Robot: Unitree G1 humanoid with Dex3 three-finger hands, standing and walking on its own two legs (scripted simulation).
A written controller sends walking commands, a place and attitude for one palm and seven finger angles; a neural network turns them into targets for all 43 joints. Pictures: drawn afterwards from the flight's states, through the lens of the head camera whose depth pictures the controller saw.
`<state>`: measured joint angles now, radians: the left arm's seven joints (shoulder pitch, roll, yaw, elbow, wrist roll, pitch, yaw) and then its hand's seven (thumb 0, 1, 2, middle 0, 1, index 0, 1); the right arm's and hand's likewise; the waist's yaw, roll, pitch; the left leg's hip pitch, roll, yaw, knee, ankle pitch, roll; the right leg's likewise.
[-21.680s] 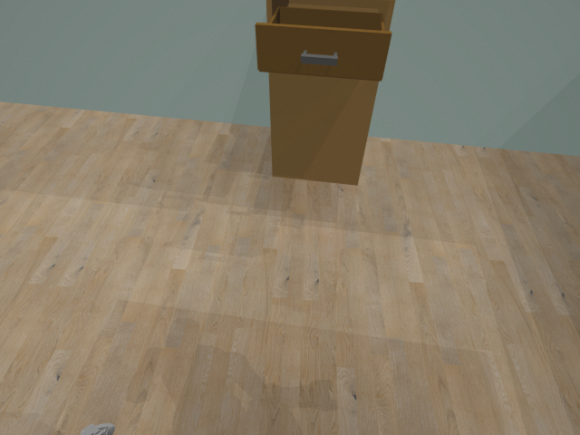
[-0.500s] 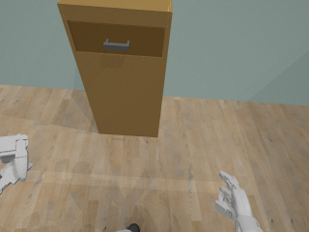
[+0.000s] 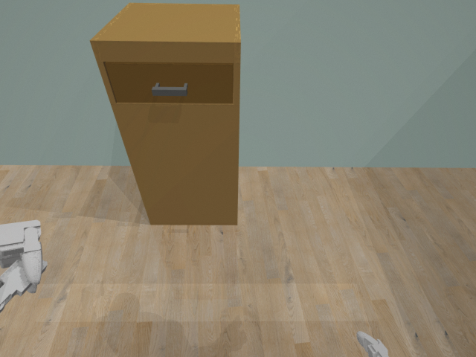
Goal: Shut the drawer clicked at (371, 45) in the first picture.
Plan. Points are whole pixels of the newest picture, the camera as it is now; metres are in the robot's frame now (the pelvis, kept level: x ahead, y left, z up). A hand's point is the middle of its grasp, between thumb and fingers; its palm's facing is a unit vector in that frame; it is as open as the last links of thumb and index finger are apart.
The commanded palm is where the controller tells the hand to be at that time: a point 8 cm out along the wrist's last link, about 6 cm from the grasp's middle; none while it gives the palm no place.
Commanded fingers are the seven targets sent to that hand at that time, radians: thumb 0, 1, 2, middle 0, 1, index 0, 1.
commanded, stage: stop stepping back and stand still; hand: left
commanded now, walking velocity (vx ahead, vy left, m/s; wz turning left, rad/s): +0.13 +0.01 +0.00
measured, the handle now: (170, 88) +0.91 +0.24 +0.03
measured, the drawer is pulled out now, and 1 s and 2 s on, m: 0.00 0.00 0.00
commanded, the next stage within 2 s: let the arm hang, fingers relaxed in 0.16 s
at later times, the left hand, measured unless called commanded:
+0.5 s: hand out of the picture +0.11 +0.19 -0.15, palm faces +0.10 -0.97 -0.21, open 3.1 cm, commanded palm none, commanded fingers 0.00 0.90 0.90 -0.88 -1.04 -0.88 -1.04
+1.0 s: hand out of the picture -0.04 +0.18 -0.16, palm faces +0.08 -0.98 -0.20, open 6.8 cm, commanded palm none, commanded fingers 0.00 0.90 0.90 -0.20 -0.30 -0.20 -0.30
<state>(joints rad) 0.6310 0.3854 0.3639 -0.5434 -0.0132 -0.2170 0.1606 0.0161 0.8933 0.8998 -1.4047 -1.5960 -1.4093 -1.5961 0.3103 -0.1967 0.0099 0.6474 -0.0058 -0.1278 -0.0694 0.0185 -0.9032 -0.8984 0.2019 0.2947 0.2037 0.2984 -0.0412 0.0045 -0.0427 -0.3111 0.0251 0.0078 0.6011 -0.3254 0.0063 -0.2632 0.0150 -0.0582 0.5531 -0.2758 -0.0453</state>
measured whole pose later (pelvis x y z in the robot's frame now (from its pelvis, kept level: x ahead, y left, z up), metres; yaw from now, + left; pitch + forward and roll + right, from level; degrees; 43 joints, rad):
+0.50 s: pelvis +0.01 +0.00 -0.01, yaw +4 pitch -2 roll +0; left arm 0.28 0.17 0.03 0.71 0.03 0.06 0.03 0.01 0.91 0.90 -1.20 -1.40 -1.20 -1.40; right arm 0.21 -0.19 0.00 0.84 -0.03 0.01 0.00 0.01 -0.91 -0.90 0.20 0.29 0.20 0.30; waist -0.01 -0.02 0.02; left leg -0.29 0.01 0.01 0.63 -0.30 -0.01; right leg -0.27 -0.02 -0.09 0.65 -0.35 -0.03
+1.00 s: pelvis +0.00 +0.02 +0.01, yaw +2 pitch -2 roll +0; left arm 0.32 0.13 0.00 1.15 0.01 0.02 0.03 0.01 0.91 0.90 -0.30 -0.42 -0.31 -0.42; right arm 0.33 -0.12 0.00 1.12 -0.02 0.02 -0.03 0.01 -0.91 -0.90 0.20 0.29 0.20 0.30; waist 0.00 0.03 0.04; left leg -0.21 0.01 0.04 0.44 -0.19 0.01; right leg -0.18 -0.01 -0.07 0.43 -0.21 -0.02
